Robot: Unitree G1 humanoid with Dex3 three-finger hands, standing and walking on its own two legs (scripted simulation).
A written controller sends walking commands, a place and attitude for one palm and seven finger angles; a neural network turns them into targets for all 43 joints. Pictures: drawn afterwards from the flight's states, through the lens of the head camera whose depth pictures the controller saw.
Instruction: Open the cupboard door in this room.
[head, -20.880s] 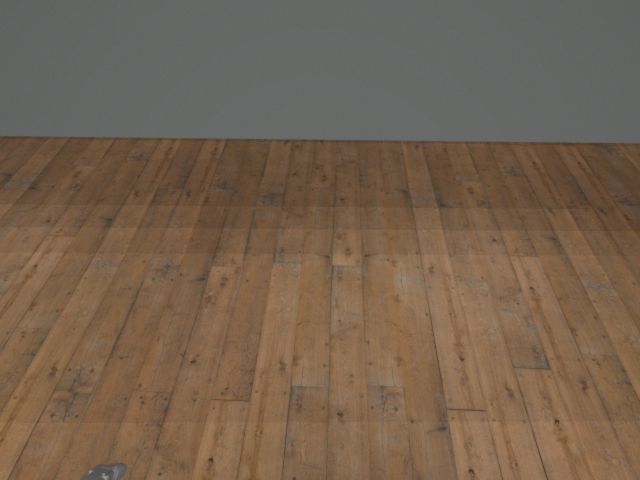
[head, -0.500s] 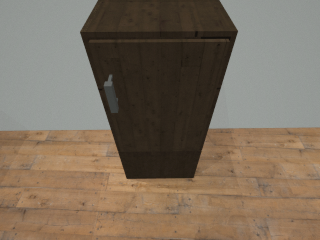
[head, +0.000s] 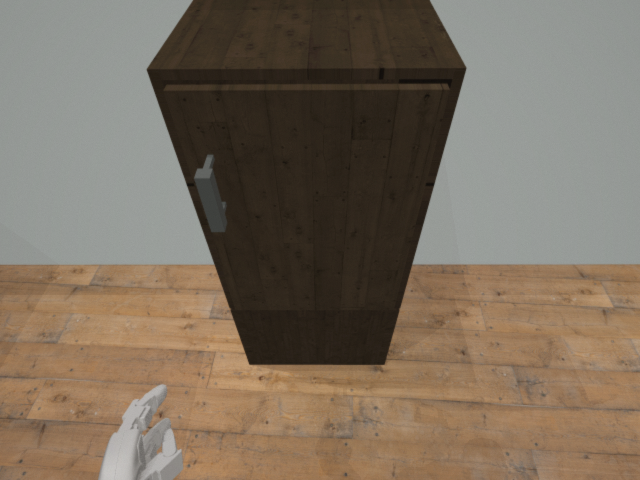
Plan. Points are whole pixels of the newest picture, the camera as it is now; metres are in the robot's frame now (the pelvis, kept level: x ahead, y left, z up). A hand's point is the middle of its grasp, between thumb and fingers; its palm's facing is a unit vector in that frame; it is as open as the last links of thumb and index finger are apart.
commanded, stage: raise the hand with hooked fingers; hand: left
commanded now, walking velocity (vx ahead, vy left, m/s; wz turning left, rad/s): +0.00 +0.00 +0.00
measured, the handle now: (214, 193) +0.54 +0.21 +0.04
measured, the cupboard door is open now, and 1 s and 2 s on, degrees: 0 0 0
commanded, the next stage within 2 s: move the hooked fingers beside the handle in 1.96 s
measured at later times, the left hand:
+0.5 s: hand (161, 433) +0.18 +0.20 -0.02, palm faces +0.01 -1.00 -0.06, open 9.9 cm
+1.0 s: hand (113, 392) +0.22 +0.26 +0.02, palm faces +0.05 -1.00 -0.05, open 12.8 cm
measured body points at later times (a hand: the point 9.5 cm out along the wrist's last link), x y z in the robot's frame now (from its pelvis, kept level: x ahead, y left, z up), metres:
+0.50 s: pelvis -0.04 -0.01 -0.08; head +0.02 -0.01 +0.37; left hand +0.18 +0.26 -0.01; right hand +0.17 -0.22 -0.15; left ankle -0.01 +0.12 -0.73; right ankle -0.01 -0.10 -0.73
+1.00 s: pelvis -0.03 +0.02 -0.05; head +0.01 +0.03 +0.40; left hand +0.21 +0.31 +0.02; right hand +0.14 -0.23 -0.11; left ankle -0.01 +0.12 -0.73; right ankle -0.01 -0.10 -0.73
